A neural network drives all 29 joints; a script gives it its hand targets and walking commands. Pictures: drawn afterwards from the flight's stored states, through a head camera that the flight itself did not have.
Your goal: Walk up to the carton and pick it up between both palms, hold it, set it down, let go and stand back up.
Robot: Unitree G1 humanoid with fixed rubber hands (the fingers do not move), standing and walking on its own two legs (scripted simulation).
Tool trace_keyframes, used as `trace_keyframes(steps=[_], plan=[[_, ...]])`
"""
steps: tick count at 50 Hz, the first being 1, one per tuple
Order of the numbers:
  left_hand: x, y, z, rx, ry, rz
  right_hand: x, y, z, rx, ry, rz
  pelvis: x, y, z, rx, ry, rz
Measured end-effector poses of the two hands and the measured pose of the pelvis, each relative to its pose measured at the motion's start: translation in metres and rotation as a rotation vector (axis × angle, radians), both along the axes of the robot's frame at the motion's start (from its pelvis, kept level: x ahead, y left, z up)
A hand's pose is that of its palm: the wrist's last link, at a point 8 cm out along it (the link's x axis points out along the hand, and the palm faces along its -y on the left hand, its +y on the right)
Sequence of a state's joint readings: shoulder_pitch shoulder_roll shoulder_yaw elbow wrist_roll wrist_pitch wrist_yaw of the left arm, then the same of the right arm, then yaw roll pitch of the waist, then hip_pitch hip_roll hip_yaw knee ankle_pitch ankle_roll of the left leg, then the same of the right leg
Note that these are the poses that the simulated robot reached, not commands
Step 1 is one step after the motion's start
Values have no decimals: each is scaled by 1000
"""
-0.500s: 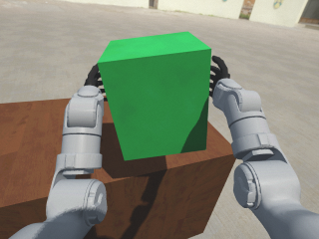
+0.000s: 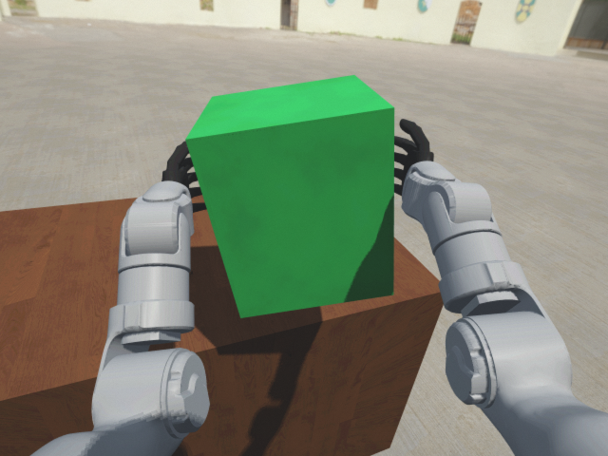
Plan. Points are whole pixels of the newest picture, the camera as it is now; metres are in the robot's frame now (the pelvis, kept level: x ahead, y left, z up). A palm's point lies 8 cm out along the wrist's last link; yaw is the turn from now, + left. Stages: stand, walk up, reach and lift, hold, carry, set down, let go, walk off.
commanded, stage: set down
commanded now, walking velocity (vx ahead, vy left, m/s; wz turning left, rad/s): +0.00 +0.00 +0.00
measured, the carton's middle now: (299, 192) +0.40 +0.03 +0.24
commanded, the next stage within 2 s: none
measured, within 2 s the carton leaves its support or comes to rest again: neither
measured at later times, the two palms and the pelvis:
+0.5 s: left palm (197, 204) +0.41 +0.18 +0.20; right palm (393, 198) +0.45 -0.11 +0.22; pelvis +0.03 -0.01 +0.00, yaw +0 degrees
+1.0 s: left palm (187, 233) +0.42 +0.21 +0.14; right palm (372, 190) +0.46 -0.08 +0.23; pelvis +0.04 -0.01 +0.00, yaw -1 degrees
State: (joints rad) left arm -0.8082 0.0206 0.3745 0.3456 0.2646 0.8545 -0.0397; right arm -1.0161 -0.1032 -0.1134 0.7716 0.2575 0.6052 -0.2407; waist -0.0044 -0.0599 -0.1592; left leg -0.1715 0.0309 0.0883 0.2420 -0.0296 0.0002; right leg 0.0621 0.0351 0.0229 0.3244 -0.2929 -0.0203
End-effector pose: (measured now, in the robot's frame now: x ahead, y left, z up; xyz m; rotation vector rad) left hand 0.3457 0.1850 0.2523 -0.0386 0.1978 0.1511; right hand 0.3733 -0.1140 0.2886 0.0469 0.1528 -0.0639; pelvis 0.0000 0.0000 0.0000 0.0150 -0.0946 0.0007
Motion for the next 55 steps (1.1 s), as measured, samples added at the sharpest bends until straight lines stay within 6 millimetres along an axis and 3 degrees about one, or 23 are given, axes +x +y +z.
trace_keyframes(steps=[6,10,15,22,27,32,36,39,42,46,51,53,55], plan=[[17,8,29,31,-179,69,16,14,46,-43,-215,22,16,1,-1,-1,21,-5],[29,14,39,-22,-199,53,28,18,55,-92,-227,27,22,-4,-1,8,27,-11],[50,16,10,-17,-111,13,50,19,28,-121,-140,27,26,-9,-1,15,26,-11],[67,2,-40,98,5,50,74,6,-46,-65,-45,22,27,-8,0,12,27,-9],[66,-7,-43,136,-30,82,74,-4,-79,4,-83,27,29,-5,1,8,28,-6],[65,-12,-17,154,-105,81,69,-9,-77,55,-156,12,35,0,3,-2,30,-2],[64,-8,1,115,-146,70,67,-6,-59,62,-202,8,44,4,6,-10,15,-3],[64,3,3,58,-164,53,65,3,-42,44,-230,12,50,5,7,-10,3,-5],[67,16,-12,-13,-149,47,67,16,-29,-12,-237,21,52,2,5,5,5,-11],[75,26,-61,-76,-53,50,73,33,-29,-118,-192,41,47,-5,1,30,0,-26],[75,19,-115,-103,65,57,83,31,-74,-171,-51,34,37,-11,0,34,-9,-10],[73,15,-121,-53,86,73,84,25,-94,-142,-14,31,36,-11,0,30,-1,-2],[70,11,-114,14,68,89,84,18,-107,-98,-20,42,37,-9,0,26,31,2]])
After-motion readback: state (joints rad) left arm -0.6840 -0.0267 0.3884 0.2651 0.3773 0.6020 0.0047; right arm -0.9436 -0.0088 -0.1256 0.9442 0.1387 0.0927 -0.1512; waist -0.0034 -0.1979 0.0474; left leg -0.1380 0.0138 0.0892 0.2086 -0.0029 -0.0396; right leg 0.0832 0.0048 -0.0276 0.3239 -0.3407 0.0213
